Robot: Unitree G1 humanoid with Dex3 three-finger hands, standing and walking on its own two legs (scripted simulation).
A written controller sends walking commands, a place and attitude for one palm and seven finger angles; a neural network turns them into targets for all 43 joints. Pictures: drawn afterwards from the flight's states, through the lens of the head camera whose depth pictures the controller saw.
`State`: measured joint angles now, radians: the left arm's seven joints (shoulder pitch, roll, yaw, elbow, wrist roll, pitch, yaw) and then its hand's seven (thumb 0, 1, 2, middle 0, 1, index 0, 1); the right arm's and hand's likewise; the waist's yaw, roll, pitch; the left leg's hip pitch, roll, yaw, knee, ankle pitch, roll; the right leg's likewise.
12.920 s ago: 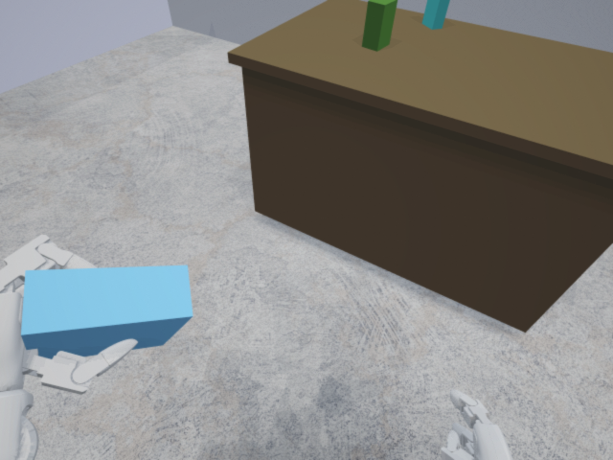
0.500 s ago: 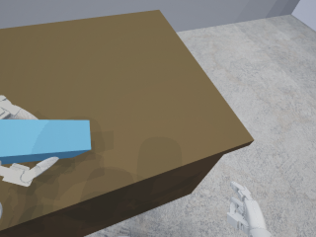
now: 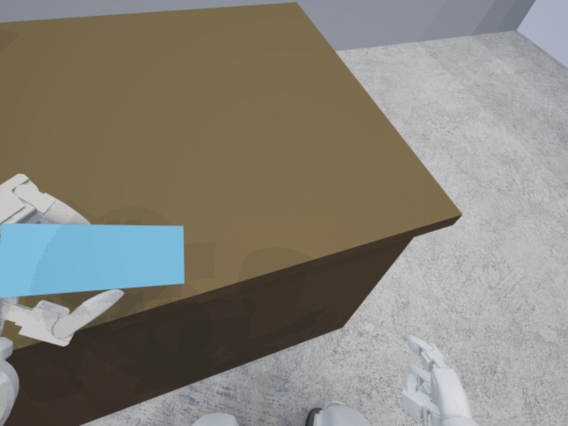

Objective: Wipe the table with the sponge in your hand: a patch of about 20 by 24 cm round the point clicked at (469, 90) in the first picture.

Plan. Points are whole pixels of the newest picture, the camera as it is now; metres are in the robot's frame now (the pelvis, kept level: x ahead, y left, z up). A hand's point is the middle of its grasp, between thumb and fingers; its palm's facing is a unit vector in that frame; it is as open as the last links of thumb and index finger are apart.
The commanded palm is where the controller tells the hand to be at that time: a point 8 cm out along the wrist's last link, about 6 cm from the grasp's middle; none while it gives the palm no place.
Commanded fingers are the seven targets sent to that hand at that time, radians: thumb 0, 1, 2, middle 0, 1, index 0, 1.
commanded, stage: come to a stop and stand still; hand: left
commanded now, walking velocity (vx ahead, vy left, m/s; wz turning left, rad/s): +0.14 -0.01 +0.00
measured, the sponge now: (120, 261) +0.24 +0.19 +0.15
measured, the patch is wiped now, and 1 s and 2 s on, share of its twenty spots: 0.00 0.00 0.00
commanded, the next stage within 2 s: look again from close up in 1.78 s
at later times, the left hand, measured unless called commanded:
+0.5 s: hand (10, 269) +0.21 +0.27 +0.18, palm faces +0.35 -0.83 -0.43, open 9.6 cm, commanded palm +0.15 +0.30 +0.20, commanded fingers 0.00 0.10 1.30 -1.20 -1.60 -1.20 -1.60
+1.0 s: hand (54, 232) +0.25 +0.25 +0.18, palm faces +0.38 -0.86 -0.35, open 9.6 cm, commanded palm +0.18 +0.28 +0.20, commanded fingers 0.00 0.10 1.30 -1.20 -1.60 -1.20 -1.60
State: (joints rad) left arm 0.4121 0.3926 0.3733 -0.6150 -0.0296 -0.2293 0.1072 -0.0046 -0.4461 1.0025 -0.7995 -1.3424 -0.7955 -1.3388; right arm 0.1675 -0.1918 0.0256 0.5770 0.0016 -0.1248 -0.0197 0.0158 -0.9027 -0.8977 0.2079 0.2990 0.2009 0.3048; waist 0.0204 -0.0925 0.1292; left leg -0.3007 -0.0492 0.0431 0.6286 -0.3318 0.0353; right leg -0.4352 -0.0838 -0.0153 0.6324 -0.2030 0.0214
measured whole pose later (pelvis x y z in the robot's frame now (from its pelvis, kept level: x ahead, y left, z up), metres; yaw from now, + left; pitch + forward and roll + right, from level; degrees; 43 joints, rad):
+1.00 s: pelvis +0.02 +0.00 +0.02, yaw -1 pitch +0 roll -1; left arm 0.35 0.36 0.37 -0.45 -0.03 -0.21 0.11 -0.01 -0.44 1.00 -0.80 -1.35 -0.79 -1.34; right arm 0.18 -0.22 0.02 0.58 0.01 -0.17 -0.03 0.02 -0.90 -0.90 0.21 0.30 0.20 0.30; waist 0.03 -0.04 0.08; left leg -0.22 -0.01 0.05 0.50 -0.28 0.05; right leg -0.20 0.05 -0.05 0.42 -0.22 -0.04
